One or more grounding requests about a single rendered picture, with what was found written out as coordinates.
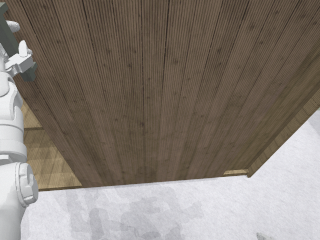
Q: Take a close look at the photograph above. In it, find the robot left upper arm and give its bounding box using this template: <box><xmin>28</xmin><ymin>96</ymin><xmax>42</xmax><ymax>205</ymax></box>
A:
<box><xmin>0</xmin><ymin>162</ymin><xmax>39</xmax><ymax>240</ymax></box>

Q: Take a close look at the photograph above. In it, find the left robot hand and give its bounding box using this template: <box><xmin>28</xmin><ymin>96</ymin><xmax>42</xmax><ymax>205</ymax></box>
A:
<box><xmin>0</xmin><ymin>20</ymin><xmax>34</xmax><ymax>78</ymax></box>

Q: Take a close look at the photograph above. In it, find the handle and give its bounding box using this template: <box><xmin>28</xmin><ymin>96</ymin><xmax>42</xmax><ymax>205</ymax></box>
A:
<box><xmin>0</xmin><ymin>2</ymin><xmax>38</xmax><ymax>82</ymax></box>

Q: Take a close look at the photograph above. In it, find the wardrobe door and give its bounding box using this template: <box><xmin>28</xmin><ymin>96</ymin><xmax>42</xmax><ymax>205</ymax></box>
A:
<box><xmin>226</xmin><ymin>38</ymin><xmax>320</xmax><ymax>171</ymax></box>
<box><xmin>0</xmin><ymin>0</ymin><xmax>320</xmax><ymax>188</ymax></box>

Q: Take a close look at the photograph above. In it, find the left robot forearm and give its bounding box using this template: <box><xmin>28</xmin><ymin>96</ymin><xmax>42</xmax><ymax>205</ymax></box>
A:
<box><xmin>0</xmin><ymin>72</ymin><xmax>27</xmax><ymax>166</ymax></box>

